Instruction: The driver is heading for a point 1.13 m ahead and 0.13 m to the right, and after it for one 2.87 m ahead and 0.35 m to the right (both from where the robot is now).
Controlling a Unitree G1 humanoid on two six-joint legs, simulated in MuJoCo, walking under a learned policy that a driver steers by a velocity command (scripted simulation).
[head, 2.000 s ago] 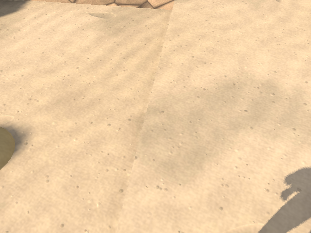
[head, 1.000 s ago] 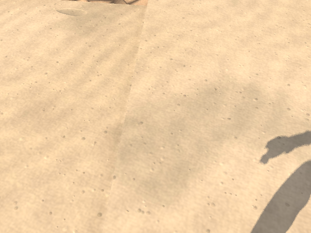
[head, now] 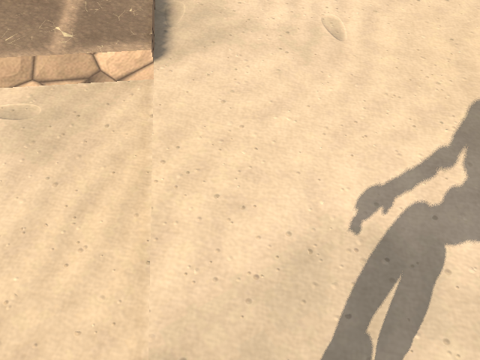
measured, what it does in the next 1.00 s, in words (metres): walks ahead: right foot, then left foot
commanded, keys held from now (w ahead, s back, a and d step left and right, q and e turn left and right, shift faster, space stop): w+e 0.40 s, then w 0.16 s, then w+q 0.44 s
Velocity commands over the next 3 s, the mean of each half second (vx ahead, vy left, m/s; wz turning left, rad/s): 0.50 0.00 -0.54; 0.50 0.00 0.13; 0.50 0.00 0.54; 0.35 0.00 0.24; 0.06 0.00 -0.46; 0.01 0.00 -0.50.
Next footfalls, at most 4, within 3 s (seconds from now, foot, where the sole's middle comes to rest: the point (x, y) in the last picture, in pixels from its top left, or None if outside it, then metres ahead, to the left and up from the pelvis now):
0.20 right None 0.25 -0.10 -0.78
0.76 left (269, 317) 0.61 -0.08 -0.78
1.30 right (330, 240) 0.87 -0.30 -0.78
1.82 left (246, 190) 1.09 -0.03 -0.78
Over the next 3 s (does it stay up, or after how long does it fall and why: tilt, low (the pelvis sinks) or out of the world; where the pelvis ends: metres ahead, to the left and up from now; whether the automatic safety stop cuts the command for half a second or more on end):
stays up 1.04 -0.12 0.00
